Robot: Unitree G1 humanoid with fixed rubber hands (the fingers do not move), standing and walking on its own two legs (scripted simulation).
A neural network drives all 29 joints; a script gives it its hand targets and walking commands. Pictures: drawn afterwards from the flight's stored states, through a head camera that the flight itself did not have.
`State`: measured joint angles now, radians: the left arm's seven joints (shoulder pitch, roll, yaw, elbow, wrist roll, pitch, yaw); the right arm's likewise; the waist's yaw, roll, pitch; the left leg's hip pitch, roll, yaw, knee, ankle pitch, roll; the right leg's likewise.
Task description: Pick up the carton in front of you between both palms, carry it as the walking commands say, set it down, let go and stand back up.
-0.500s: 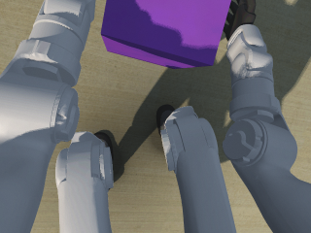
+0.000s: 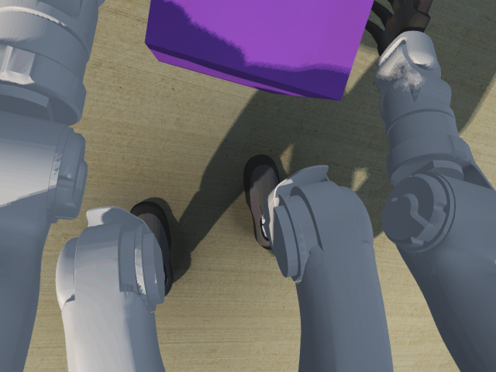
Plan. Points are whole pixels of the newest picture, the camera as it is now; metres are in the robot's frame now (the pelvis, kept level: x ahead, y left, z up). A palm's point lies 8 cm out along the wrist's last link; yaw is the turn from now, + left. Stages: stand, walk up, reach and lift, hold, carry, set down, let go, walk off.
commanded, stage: set down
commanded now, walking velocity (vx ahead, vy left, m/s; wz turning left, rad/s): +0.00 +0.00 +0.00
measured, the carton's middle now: out of the picture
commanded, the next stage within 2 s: let go in 1.12 s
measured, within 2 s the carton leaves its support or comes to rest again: neither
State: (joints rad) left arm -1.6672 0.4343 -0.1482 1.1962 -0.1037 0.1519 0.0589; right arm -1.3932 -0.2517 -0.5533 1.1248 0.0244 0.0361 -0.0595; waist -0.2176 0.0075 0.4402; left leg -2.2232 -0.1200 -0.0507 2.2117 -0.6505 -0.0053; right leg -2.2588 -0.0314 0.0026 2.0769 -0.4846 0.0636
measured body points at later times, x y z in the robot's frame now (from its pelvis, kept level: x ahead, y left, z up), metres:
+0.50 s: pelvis +0.00 -0.01 +0.06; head +0.35 -0.05 +0.34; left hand +0.63 +0.03 -0.05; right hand +0.48 -0.32 -0.06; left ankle +0.08 +0.10 -0.35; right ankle +0.14 -0.14 -0.35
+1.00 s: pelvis +0.03 -0.01 +0.18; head +0.35 -0.03 +0.50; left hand +0.63 +0.04 +0.09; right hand +0.48 -0.32 +0.09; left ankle +0.08 +0.11 -0.35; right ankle +0.14 -0.14 -0.35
